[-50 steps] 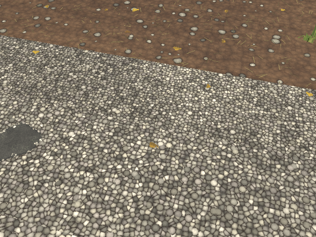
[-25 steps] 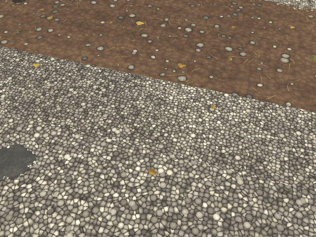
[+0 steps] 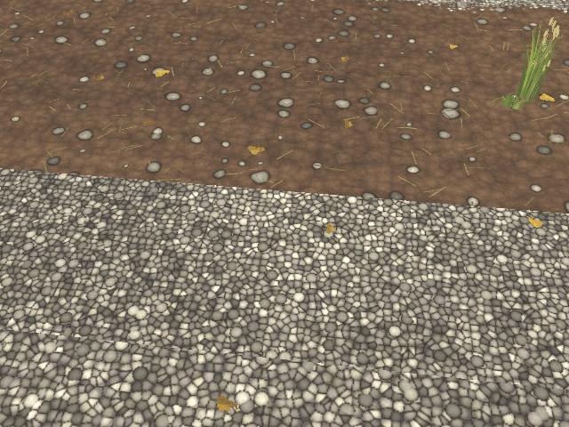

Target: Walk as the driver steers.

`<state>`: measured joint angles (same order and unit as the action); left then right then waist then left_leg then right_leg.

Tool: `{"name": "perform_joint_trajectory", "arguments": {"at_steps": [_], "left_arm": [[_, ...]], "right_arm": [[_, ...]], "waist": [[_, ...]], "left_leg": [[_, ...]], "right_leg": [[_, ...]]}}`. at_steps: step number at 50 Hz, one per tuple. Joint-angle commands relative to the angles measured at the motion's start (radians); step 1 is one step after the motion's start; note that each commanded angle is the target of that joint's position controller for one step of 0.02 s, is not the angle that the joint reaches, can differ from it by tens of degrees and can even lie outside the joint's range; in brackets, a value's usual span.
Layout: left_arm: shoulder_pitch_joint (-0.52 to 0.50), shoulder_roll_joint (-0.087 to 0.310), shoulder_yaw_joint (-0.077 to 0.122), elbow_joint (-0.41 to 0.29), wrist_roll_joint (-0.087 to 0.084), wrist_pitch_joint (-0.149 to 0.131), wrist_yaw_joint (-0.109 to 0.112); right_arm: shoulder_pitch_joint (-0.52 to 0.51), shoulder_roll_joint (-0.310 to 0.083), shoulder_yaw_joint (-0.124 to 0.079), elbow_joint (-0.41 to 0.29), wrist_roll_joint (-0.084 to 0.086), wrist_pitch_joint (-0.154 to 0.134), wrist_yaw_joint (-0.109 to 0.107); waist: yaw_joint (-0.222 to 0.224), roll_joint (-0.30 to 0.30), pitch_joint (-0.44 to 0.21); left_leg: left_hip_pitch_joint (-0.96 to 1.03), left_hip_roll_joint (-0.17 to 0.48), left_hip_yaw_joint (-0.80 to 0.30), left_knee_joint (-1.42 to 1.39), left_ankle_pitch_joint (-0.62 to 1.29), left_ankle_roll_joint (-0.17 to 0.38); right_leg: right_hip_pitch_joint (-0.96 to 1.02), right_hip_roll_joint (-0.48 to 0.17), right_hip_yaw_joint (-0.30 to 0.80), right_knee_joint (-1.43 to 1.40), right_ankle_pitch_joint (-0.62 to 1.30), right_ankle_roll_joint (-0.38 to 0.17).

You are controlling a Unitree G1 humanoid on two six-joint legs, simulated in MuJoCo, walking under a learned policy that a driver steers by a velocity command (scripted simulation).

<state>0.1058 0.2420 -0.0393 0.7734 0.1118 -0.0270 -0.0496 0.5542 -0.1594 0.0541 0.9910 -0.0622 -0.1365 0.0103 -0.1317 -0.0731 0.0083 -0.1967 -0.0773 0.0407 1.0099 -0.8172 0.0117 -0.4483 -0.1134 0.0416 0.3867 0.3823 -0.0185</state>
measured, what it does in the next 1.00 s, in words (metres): goes down: right foot 0.16 m lower, then left foot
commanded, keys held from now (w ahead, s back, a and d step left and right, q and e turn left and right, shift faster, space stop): w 0.58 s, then w+e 0.42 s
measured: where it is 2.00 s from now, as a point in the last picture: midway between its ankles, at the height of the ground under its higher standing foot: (329, 232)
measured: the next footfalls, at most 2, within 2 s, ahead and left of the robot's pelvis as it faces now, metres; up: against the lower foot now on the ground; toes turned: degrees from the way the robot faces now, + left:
right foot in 0.04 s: +0.18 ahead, -0.13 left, -0.16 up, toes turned -4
left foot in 0.50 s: +0.52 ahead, +0.09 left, -0.16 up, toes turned +1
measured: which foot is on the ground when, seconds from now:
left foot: down 0.00-0.06, up 0.08-0.48, down 0.50-1.00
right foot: up 0.00-0.02, down 0.04-0.52, up 0.54-1.00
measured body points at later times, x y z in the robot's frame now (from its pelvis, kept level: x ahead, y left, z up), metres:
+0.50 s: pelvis +0.33 -0.01 -0.08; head +0.34 +0.00 +0.37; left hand +0.27 +0.23 -0.23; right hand +0.57 -0.22 -0.16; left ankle +0.48 +0.09 -0.80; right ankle +0.15 -0.13 -0.80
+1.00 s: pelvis +0.60 +0.00 -0.08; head +0.61 -0.01 +0.37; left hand +0.79 +0.17 -0.20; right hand +0.44 -0.16 -0.23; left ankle +0.48 +0.09 -0.80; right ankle +0.79 -0.20 -0.76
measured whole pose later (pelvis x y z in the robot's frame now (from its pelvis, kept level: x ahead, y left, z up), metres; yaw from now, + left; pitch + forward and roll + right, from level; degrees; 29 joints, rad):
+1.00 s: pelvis +0.60 +0.00 -0.08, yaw -11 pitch -1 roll +3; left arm 0.13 0.17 0.00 0.86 0.07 -0.06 -0.08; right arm 0.57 -0.13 0.02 1.08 -0.11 -0.13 0.02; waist -0.09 -0.05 0.03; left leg 0.07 -0.07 0.23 0.38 -0.43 0.05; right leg -0.68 -0.11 0.08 0.62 0.44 -0.06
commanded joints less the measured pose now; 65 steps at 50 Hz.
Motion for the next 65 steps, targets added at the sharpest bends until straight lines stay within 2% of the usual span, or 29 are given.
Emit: {"name": "perform_joint_trajectory", "arguments": {"at_steps": [1, 3, 4, 5, 6, 7, 10, 11, 15, 23, 25, 26, 27, 28, 29, 31, 33, 35, 40, 42, 45, 50, 58, 59, 61, 62, 63, 64, 65], "left_arm": [[-0.028, 0.109, 0.037, -0.024, -0.015, -0.028, 0.014], [0.507, 0.201, 0.108, 0.099, -0.037, -0.048, 0.009], [0.689, 0.231, 0.121, 0.147, -0.033, -0.036, -0.02], [0.735, 0.227, 0.121, 0.184, -0.004, -0.02, -0.03], [0.575, 0.269, 0.137, 0.16, -0.031, -0.026, -0.015], [0.437, 0.176, 0.108, 0.132, -0.016, -0.036, -0.011], [0.221, -0.032, 0.024, 0.072, -0.039, -0.082, 0.005], [0.224, 0.008, 0.03, 0.074, -0.068, -0.094, 0.018], [0.261, 0.138, 0.073, 0.11, -0.05, -0.108, -0.015], [0.378, 0.128, 0.098, 0.175, -0.036, -0.071, -0.014], [0.341, 0.123, 0.101, 0.158, -0.027, -0.078, -0.011], [0.481, 0.018, 0.071, 0.168, -0.014, -0.088, -0.01], [0.51, -0.024, 0.045, 0.164, -0.01, -0.093, -0.038], [0.28, 0.065, 0.079, 0.13, -0.047, -0.083, -0.043], [0.198, 0.076, 0.086, 0.115, -0.061, -0.086, -0.017], [0.225, 0.042, 0.073, 0.124, -0.022, -0.091, 0.021], [0.24, -0.022, 0.057, 0.134, -0.02, -0.076, 0.025], [0.227, -0.017, 0.058, 0.133, -0.046, -0.07, 0.013], [0.208, -0.026, 0.048, 0.115, -0.026, -0.058, -0.048], [0.088, 0.013, 0.055, 0.059, -0.019, -0.072, -0.039], [0.0, -0.002, 0.055, 0.039, -0.04, -0.062, -0.024], [-0.109, -0.023, 0.048, -0.011, -0.041, -0.033, -0.041], [-0.239, -0.039, 0.03, -0.033, -0.024, -0.011, -0.037], [-0.298, 0.01, 0.064, -0.067, -0.224, -0.028, -0.045], [0.041, 0.039, 0.088, 0.045, -0.19, -0.027, -0.051], [0.275, 0.094, 0.127, 0.109, -0.169, -0.011, -0.031], [0.406, 0.186, 0.13, 0.174, -0.128, -0.004, -0.004], [0.435, 0.223, 0.129, 0.165, -0.094, -0.02, 0.01], [0.411, 0.22, 0.141, 0.145, -0.107, -0.018, 0.017]], "right_arm": [[0.133, -0.176, -0.035, 0.026, 0.015, 0.046, 0.007], [0.173, -0.143, -0.026, 0.067, -0.057, 0.058, 0.082], [0.294, -0.044, -0.01, 0.073, -0.022, 0.059, 0.114], [0.082, -0.124, -0.034, -0.023, 0.01, 0.047, 0.122], [-0.109, -0.113, -0.033, -0.133, 0.023, 0.025, 0.107], [-0.222, -0.146, -0.04, -0.132, 0.007, 0.013, 0.078], [-0.205, -0.08, -0.022, -0.128, -0.029, 0.033, 0.028], [-0.219, -0.066, -0.021, -0.131, -0.037, 0.048, 0.036], [-0.324, -0.07, -0.007, -0.191, -0.007, 0.084, 0.061], [-0.597, -0.195, -0.063, -0.261, 0.009, 0.066, 0.042], [-0.421, -0.269, -0.108, -0.215, 0.035, 0.04, 0.039], [-0.209, -0.296, -0.113, -0.165, 0.03, 0.034, 0.039], [0.031, -0.288, -0.114, -0.11, 0.023, 0.041, 0.034], [0.099, -0.26, -0.121, -0.058, -0.004, 0.03, 0.022], [-0.046, -0.262, -0.124, -0.074, 0.005, 0.015, 0.014], [-0.201, -0.147, -0.095, -0.091, 0.02, 0.013, 0.001], [-0.273, -0.081, -0.078, -0.104, 0.01, 0.011, -0.003], [-0.285, -0.105, -0.092, -0.102, 0.002, -0.005, -0.004], [-0.152, -0.118, -0.097, -0.044, -0.058, 0.006, 0.025], [-0.108, -0.057, -0.068, -0.024, -0.04, -0.002, 0.008], [0.114, -0.072, -0.059, 0.077, -0.055, -0.001, -0.005], [0.119, -0.049, -0.032, 0.105, -0.048, 0.004, 0.019], [0.242, -0.084, -0.043, 0.169, -0.002, 0.032, -0.047], [0.051, -0.209, -0.098, 0.125, 0.129, 0.068, -0.069], [0.075, -0.169, -0.084, 0.113, 0.103, 0.077, -0.07], [0.005, -0.164, -0.089, 0.096, 0.09, 0.058, -0.048], [0.006, -0.077, -0.077, 0.044, 0.051, 0.026, -0.025], [0.07, -0.097, -0.074, -0.011, 0.101, -0.023, 0.0], [-0.047, -0.147, -0.086, -0.108, 0.122, -0.04, 0.001]], "waist": [[0.019, 0.039, 0.156], [0.267, -0.033, -0.101], [0.273, -0.235, -0.402], [0.34, -0.101, -0.3], [0.3, -0.066, -0.094], [0.271, 0.094, 0.045], [0.113, 0.103, 0.12], [0.106, 0.068, 0.082], [0.117, 0.051, 0.056], [0.166, 0.031, 0.072], [0.078, 0.037, -0.068], [0.073, 0.191, -0.312], [-0.018, 0.291, -0.449], [-0.089, 0.165, -0.204], [-0.025, 0.151, -0.024], [0.078, 0.124, -0.014], [0.136, 0.085, -0.008], [0.139, 0.078, 0.008], [0.129, 0.083, 0.022], [0.102, 0.075, 0.055], [0.033, 0.105, 0.096], [0.039, 0.088, 0.183], [-0.018, 0.044, 0.231], [0.044, 0.01, 0.336], [0.157, 0.077, 0.039], [0.296, 0.021, -0.067], [0.305, -0.178, -0.186], [0.29, -0.212, -0.462], [0.311, -0.089, -0.524]], "left_leg": [[-0.055, 0.215, -0.325, -0.128, 0.353, 0.17], [-0.416, 0.108, -0.177, 0.376, 0.606, 0.045], [-0.627, -0.029, -0.113, 0.885, 0.027, -0.013], [-0.867, -0.042, -0.131, 1.056, 0.016, -0.023], [-1.102, 0.049, -0.114, 0.918, 0.204, -0.003], [-1.036, 0.123, -0.095, 0.788, 0.369, 0.038], [-0.668, 0.281, -0.182, 0.18, 0.762, 0.071], [-0.583, 0.253, -0.119, 0.057, 0.801, 0.054], [-0.346, 0.175, -0.056, -0.293, 0.888, 0.026], [-0.329, 0.085, -0.007, -0.508, 0.846, 0.093], [0.095, 0.058, 0.005, -0.423, 0.898, 0.165], [0.575, 0.227, -0.212, -0.386, 1.0, 0.327], [0.846, 0.443, -0.653, -0.609, 0.712, 0.449], [0.688, 0.382, -0.659, -0.723, 0.424, 0.314], [0.446, 0.365, -0.556, -0.759, 0.383, 0.265], [0.196, 0.349, -0.411, -0.812, 0.598, 0.268], [0.054, 0.341, -0.305, -0.873, 0.725, 0.256], [0.023, 0.32, -0.198, -0.911, 0.793, 0.245], [-0.028, 0.293, -0.004, -0.835, 1.008, 0.244], [0.122, 0.296, -0.019, -0.796, 0.902, 0.224], [0.411, 0.361, -0.06, -0.72, 0.917, 0.236], [0.165, 0.302, 0.056, -0.717, 0.809, 0.189], [0.4, 0.282, 0.106, -0.593, 1.01, 0.128], [0.237, 0.313, 0.108, -0.359, 1.215, 0.08], [0.134, 0.298, 0.133, 0.067, 1.261, 0.066], [-0.102, 0.191, 0.186, 0.436, 1.063, 0.002], [-0.545, 0.069, 0.134, 0.955, 0.012, -0.039], [-0.702, 0.097, -0.126, 1.027, 0.006, -0.03], [-0.796, 0.13, -0.164, 0.939, 0.087, -0.057]], "right_leg": [[0.117, -0.005, -0.037, -0.181, 0.004, -0.015], [0.907, -0.053, -0.067, 0.139, 0.219, -0.18], [1.288, -0.257, 0.151, 0.345, 0.458, -0.398], [1.231, -0.265, 0.299, 0.26, 0.26, -0.38], [1.025, -0.288, 0.405, 0.074, -0.41, -0.332], [0.745, -0.212, 0.29, -0.051, -0.696, -0.254], [0.172, -0.216, 0.236, -0.266, -0.569, -0.317], [0.163, -0.16, 0.182, -0.265, -0.558, -0.31], [0.106, -0.117, 0.067, -0.226, -0.226, -0.279], [0.499, -0.141, 0.037, -0.132, -0.13, -0.198], [0.351, -0.038, -0.07, 0.105, 0.089, -0.098], [0.074, 0.069, -0.108, 0.416, -0.229, -0.018], [-0.205, 0.206, -0.083, 0.685, -0.968, 0.012], [-0.377, 0.157, 0.044, 0.829, -0.971, -0.05], [-0.399, 0.092, 0.049, 0.854, -0.868, -0.075], [-0.225, 0.0, 0.067, 0.774, -0.734, -0.096], [-0.116, -0.031, 0.072, 0.719, -0.69, -0.074], [-0.132, -0.029, 0.057, 0.644, -0.62, -0.042], [-0.161, -0.01, 0.033, 0.626, -0.264, -0.019], [-0.318, -0.024, 0.096, 0.476, -0.148, -0.033], [-0.561, -0.014, 0.135, 0.341, -0.047, -0.02], [-0.263, -0.007, 0.022, 0.21, 0.087, -0.06], [-0.23, -0.006, -0.066, -0.034, -0.17, -0.03], [-0.195, 0.096, -0.118, 0.013, -0.162, -0.061], [0.253, 0.109, -0.123, 0.009, 0.007, -0.115], [0.624, 0.067, -0.08, -0.06, 0.199, -0.169], [1.046, -0.093, 0.057, 0.206, 0.683, -0.252], [1.298, -0.244, 0.293, 0.377, 0.875, -0.426], [1.271, -0.268, 0.388, 0.251, 0.579, -0.492]]}}
Keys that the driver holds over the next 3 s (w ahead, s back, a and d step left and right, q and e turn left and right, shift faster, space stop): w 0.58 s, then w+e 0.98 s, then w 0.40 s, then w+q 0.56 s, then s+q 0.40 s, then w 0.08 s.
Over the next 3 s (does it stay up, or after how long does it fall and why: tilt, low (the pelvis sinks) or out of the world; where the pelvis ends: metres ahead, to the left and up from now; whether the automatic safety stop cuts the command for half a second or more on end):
stays up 1.56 -0.47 -0.22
